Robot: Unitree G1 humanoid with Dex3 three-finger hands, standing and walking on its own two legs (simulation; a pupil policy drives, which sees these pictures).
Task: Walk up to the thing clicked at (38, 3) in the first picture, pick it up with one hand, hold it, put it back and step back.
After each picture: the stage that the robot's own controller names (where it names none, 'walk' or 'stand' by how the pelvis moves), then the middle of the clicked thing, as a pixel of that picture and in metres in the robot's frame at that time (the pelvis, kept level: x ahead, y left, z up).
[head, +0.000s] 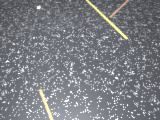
stand; (38, 5) +2.25 +0.74 -0.72
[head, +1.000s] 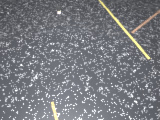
walk; (58, 9) +2.17 +0.36 -0.70
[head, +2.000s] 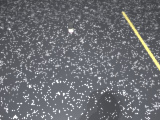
walk; (70, 27) +1.51 +0.16 -0.71
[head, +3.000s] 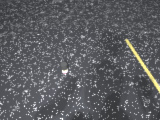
walk; (64, 67) +0.97 +0.21 -0.71
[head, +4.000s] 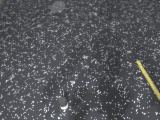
walk; (63, 103) +0.57 +0.21 -0.70
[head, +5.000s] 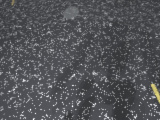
stand; out of the picture +0.38 +0.19 -0.70
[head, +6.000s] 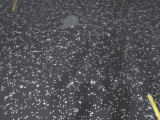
stand; out of the picture +0.37 +0.18 -0.72
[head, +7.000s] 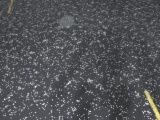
stand; out of the picture +0.38 +0.20 -0.73
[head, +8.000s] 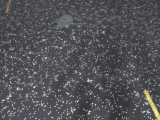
stand; out of the picture +0.37 +0.20 -0.73
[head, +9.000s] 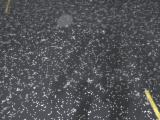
stand; out of the picture +0.35 +0.21 -0.73
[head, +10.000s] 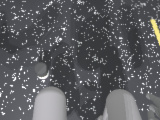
go down; (41, 71) +0.43 +0.22 -0.41
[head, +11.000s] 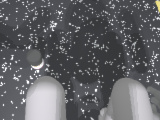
go down; (35, 59) +0.44 +0.24 -0.31
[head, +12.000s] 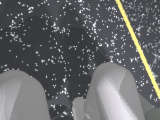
close in; out of the picture +0.41 +0.28 -0.22
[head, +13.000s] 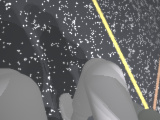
close; out of the picture +0.41 +0.28 -0.22
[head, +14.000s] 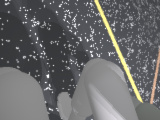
lift; out of the picture +0.39 +0.27 -0.23
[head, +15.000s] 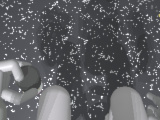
lift; (30, 82) +0.31 +0.20 -0.04
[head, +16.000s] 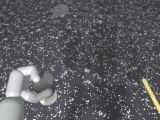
hold; (45, 89) +0.32 +0.15 +0.02
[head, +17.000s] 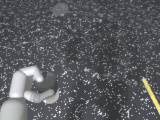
hold; (48, 88) +0.32 +0.15 +0.00
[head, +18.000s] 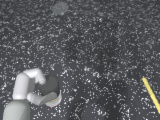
crouch; (50, 91) +0.32 +0.14 -0.01
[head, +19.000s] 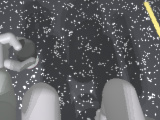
crouch; (27, 55) +0.42 +0.19 -0.10
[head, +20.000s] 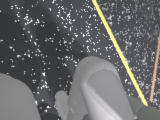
lower; out of the picture +0.40 +0.27 -0.22
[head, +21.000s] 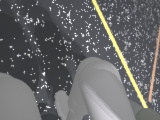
lower; out of the picture +0.40 +0.27 -0.22
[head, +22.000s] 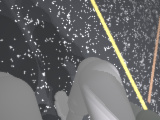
lower; out of the picture +0.40 +0.27 -0.22
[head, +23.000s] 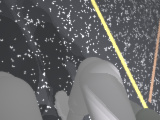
lower; out of the picture +0.40 +0.27 -0.22
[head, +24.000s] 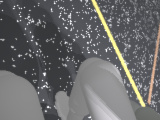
open; out of the picture +0.38 +0.26 -0.23
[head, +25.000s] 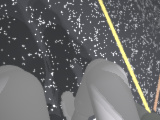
stand; out of the picture +0.39 +0.25 -0.22
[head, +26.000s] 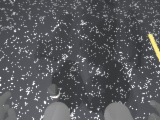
walk; (54, 91) +0.39 +0.18 -0.50
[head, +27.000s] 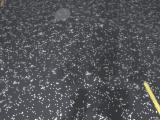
stand; out of the picture +0.36 +0.16 -0.66
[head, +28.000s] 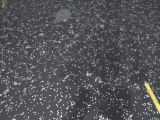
stand; out of the picture +0.35 +0.17 -0.67
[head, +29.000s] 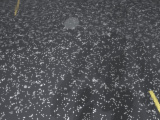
stand; out of the picture +0.37 +0.15 -0.72
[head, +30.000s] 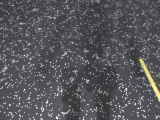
walk; (64, 108) +0.41 +0.12 -0.70
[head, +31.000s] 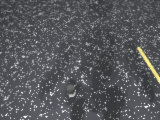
walk; (71, 91) +0.62 +0.16 -0.70
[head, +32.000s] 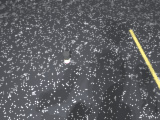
walk; (66, 57) +0.95 +0.18 -0.70
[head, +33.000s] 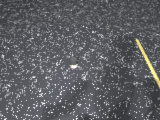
stand; (73, 62) +1.00 +0.13 -0.72
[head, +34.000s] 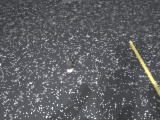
stand; (69, 66) +1.02 +0.17 -0.72
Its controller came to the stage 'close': yes
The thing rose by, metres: 0.70
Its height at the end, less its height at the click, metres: +0.00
